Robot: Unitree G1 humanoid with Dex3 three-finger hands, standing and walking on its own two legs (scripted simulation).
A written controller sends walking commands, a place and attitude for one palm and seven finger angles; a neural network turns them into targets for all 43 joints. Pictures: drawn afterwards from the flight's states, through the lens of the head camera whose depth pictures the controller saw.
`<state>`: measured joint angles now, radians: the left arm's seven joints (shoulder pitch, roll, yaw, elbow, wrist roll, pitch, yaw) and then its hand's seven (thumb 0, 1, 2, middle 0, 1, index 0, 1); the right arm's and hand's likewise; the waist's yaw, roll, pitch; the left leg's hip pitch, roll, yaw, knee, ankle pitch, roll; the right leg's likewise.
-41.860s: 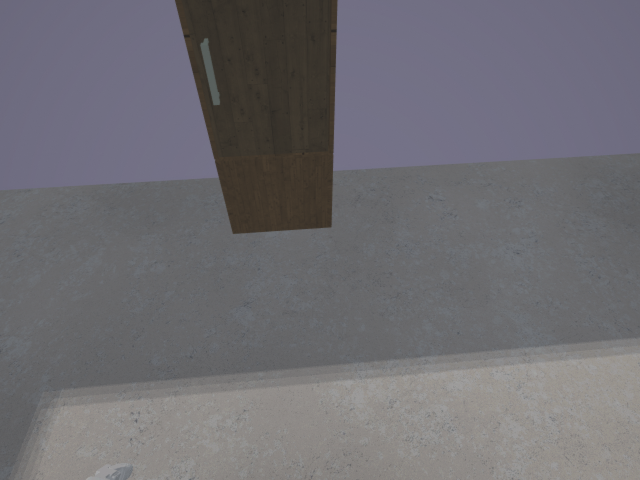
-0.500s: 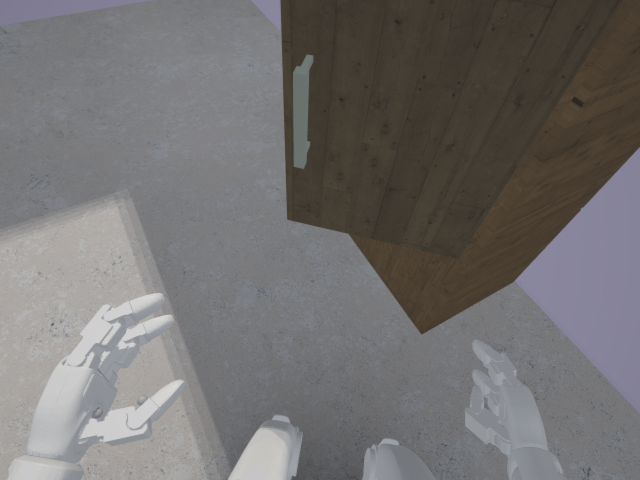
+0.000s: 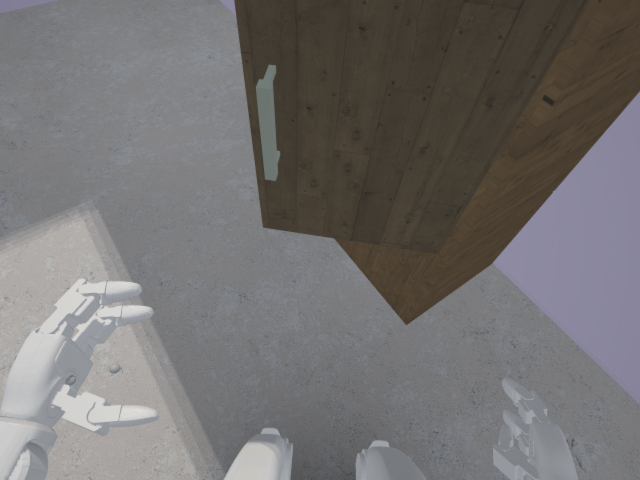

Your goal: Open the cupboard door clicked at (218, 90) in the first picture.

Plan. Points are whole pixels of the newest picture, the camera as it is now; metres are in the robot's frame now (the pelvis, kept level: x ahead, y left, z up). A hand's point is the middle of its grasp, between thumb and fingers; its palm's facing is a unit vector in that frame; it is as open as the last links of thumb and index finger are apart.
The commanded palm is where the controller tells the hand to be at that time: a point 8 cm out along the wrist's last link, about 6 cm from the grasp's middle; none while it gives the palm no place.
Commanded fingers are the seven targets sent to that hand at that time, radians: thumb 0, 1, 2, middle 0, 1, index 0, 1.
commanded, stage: raise the hand with hooked fingers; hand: left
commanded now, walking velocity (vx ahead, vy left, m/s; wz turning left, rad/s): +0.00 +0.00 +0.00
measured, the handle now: (271, 127) +0.59 +0.11 +0.06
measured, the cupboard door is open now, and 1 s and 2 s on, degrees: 47 47 47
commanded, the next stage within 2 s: move the hooked fingers beside the handle in 0.98 s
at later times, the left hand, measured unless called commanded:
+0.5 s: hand (73, 317) +0.27 +0.28 +0.06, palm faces -0.07 -1.00 -0.06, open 14.0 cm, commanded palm +0.25 +0.33 +0.07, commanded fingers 0.00 -0.50 0.30 -0.30 -1.20 -0.30 -1.20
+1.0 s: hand (79, 310) +0.28 +0.28 +0.06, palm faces -0.08 -1.00 -0.05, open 14.0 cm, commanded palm +0.26 +0.33 +0.07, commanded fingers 0.00 -0.50 0.30 -0.30 -1.20 -0.30 -1.20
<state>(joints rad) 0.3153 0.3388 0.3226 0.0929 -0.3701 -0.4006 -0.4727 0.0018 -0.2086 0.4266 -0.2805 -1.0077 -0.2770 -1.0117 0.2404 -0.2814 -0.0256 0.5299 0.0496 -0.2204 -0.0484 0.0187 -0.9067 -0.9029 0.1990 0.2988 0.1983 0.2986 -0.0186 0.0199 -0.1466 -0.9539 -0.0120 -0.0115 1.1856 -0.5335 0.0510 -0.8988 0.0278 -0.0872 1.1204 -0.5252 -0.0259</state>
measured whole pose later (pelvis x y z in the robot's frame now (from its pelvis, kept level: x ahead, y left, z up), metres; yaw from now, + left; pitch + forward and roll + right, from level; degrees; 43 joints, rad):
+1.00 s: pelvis +0.00 +0.01 +0.01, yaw +0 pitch +17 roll -4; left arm 0.01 0.45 0.43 0.40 -0.38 -0.33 -0.60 -0.01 -0.50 0.30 -0.30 -1.20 -0.30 -1.20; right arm 0.28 -0.28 0.04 0.50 0.05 -0.18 -0.04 0.02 -0.90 -0.90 0.20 0.30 0.20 0.30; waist -0.02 0.02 -0.14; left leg -0.91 -0.01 -0.01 1.11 -0.49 0.06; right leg -0.85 0.03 -0.08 1.04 -0.48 -0.01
